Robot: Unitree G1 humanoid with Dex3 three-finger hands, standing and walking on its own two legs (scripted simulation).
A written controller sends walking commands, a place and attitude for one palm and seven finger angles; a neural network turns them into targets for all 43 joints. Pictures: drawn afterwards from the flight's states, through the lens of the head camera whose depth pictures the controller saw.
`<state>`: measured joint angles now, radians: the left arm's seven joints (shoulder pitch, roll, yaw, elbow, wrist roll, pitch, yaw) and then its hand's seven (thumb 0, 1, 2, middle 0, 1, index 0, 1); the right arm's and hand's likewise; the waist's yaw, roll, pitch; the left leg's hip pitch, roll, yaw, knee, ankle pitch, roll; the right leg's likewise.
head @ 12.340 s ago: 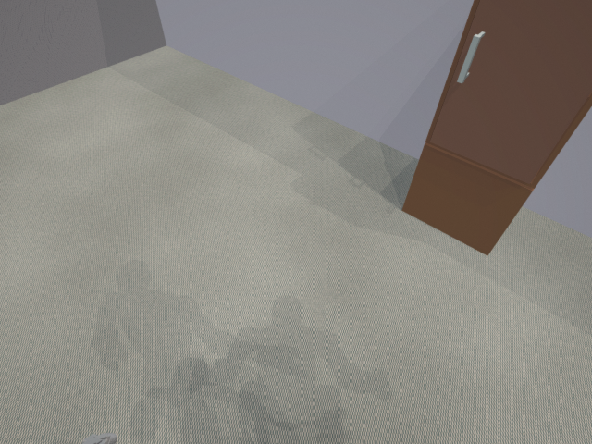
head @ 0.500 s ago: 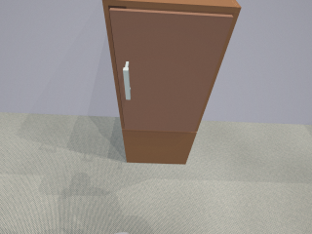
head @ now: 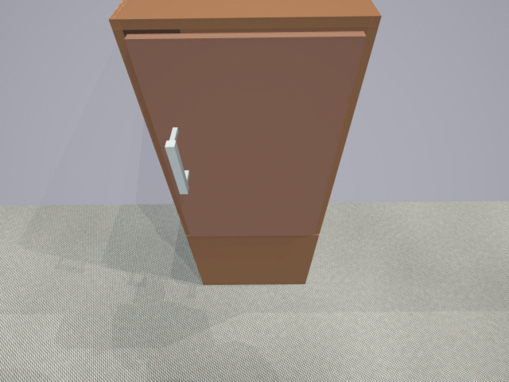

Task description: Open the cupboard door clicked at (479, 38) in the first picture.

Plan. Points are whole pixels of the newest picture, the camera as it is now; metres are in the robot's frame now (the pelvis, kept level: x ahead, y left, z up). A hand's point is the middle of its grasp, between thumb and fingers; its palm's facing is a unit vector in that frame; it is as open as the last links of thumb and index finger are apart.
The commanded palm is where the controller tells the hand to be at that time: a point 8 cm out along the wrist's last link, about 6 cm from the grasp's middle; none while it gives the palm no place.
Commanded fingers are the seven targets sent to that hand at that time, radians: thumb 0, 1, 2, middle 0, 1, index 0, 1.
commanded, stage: come to a stop and stand still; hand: left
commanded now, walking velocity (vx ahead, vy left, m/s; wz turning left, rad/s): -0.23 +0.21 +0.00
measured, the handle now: (179, 162) +0.53 +0.17 +0.01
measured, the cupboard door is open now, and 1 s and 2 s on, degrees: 0 0 0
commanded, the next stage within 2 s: look again from close up in 0.86 s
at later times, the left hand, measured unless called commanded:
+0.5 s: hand out of the picture +0.05 +0.18 -0.17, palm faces +0.06 -0.97 -0.23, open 7.3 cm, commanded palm none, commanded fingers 0.00 0.90 0.90 -0.20 -0.30 -0.20 -0.30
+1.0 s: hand out of the picture +0.00 +0.13 -0.17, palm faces +0.00 -0.98 -0.18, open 7.3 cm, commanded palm none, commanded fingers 0.00 0.90 0.90 -0.20 -0.30 -0.20 -0.30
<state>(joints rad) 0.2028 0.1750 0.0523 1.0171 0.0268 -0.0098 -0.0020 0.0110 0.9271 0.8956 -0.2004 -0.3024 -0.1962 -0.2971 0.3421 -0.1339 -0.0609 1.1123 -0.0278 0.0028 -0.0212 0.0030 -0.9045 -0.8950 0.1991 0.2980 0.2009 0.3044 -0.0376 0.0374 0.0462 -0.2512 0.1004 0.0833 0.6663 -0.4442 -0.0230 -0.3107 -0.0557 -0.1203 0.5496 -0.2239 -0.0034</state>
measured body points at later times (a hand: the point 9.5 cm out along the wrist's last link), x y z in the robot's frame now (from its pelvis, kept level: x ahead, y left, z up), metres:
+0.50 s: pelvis +0.01 -0.01 +0.01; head +0.05 -0.01 +0.45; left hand +0.05 +0.23 -0.15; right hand +0.12 -0.24 -0.14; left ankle +0.05 +0.08 -0.73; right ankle -0.03 -0.13 -0.70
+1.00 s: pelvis +0.00 -0.03 +0.00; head +0.01 -0.04 +0.45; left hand +0.00 +0.18 -0.16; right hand -0.02 -0.26 -0.15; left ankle +0.05 +0.08 -0.73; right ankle -0.03 -0.14 -0.73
